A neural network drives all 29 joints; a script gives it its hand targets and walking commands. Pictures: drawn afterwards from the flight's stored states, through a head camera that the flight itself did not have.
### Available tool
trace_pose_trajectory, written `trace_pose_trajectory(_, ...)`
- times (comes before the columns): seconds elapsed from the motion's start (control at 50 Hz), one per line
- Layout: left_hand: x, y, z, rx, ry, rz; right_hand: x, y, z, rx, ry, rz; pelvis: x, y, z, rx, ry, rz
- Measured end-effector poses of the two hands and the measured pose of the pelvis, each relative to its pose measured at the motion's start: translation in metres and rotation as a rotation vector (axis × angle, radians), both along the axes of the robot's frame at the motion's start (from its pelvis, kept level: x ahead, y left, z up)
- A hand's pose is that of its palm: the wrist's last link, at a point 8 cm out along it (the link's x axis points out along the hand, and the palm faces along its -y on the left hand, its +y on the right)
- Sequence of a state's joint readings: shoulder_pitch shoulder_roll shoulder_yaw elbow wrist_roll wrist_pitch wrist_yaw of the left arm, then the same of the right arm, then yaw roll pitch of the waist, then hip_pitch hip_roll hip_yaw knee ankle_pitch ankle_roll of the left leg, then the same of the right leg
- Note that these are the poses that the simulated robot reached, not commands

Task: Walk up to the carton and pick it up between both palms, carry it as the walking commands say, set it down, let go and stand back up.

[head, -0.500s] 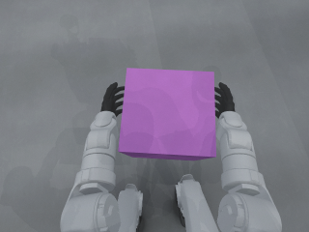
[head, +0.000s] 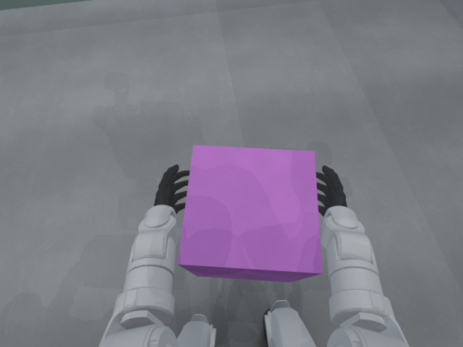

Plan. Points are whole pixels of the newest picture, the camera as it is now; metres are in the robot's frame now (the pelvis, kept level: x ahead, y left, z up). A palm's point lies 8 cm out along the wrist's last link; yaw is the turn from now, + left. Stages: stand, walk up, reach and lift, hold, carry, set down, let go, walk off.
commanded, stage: reach and lift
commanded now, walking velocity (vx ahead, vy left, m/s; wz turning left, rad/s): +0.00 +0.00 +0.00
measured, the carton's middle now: (247, 222) +0.37 -0.02 -0.11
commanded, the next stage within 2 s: none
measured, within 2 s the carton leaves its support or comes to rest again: neither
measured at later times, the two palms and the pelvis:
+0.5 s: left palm (151, 198) +0.36 +0.13 +0.04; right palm (346, 198) +0.35 -0.17 +0.04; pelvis +0.02 +0.00 +0.05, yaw +0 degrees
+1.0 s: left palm (128, 194) +0.34 +0.14 +0.11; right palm (363, 192) +0.33 -0.16 +0.11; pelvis +0.03 +0.01 +0.08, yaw +1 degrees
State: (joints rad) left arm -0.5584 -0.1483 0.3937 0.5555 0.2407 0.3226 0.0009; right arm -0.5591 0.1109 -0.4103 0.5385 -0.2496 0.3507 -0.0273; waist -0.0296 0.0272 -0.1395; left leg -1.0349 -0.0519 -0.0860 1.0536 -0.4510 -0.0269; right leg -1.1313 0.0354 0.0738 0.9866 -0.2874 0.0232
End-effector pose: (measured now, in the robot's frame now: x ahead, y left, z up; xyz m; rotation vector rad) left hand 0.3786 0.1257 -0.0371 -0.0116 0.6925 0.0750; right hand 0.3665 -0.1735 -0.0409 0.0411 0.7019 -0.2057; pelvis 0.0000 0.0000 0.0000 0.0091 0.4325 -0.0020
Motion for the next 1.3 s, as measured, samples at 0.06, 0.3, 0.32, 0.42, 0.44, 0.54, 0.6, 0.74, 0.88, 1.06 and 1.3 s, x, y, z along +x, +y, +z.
trace_pose_trajectory(0.06,-0.003,0.0,0.008,0.0,-0.005,-0.002,-0.003,0.0,0.008,-0.002,-0.005,0.001,-0.003,0.0,0.005,0.001,-0.022,0.0)
trace_pose_trajectory(0.3,-0.009,0.005,0.044,0.002,-0.007,0.002,-0.005,0.004,0.046,-0.003,-0.006,0.011,-0.002,0.003,0.029,0.002,-0.125,-0.003)
trace_pose_trajectory(0.32,-0.009,0.005,0.048,0.002,-0.006,0.002,-0.006,0.005,0.05,-0.003,-0.006,0.012,-0.001,0.003,0.031,0.001,-0.132,-0.002)
trace_pose_trajectory(0.42,-0.011,0.006,0.064,0.006,-0.008,0.0,-0.008,0.006,0.065,-0.006,-0.007,0.018,0.008,0.004,0.043,-0.004,-0.166,0.003)
trace_pose_trajectory(0.44,-0.012,0.006,0.067,0.007,-0.009,-0.001,-0.009,0.006,0.068,-0.007,-0.008,0.018,0.01,0.004,0.045,-0.005,-0.173,0.004)
trace_pose_trajectory(0.54,-0.016,0.005,0.081,0.008,-0.007,-0.004,-0.014,0.005,0.081,-0.012,-0.005,0.02,0.018,0.005,0.055,-0.009,-0.21,0.007)
trace_pose_trajectory(0.6,-0.019,0.004,0.087,0.007,-0.008,-0.005,-0.018,0.004,0.088,-0.014,-0.006,0.02,0.022,0.005,0.06,-0.011,-0.237,0.007)
trace_pose_trajectory(0.74,-0.026,0.007,0.105,0.015,-0.021,-0.011,-0.024,0.007,0.108,-0.022,-0.017,0.024,0.026,0.004,0.07,-0.012,-0.308,0.011)
trace_pose_trajectory(0.88,-0.032,0.013,0.127,0.018,-0.042,-0.005,-0.027,0.013,0.13,-0.022,-0.039,0.031,0.028,0.005,0.077,-0.015,-0.384,0.022)
trace_pose_trajectory(1.06,-0.037,0.011,0.151,0.017,-0.054,-0.022,-0.037,0.011,0.154,-0.021,-0.051,0.013,0.029,0.007,0.082,-0.016,-0.471,0.029)
trace_pose_trajectory(1.3,-0.043,0.011,0.175,0.024,-0.067,-0.018,-0.04,0.01,0.178,-0.025,-0.063,0.023,0.029,0.006,0.085,-0.014,-0.549,0.02)
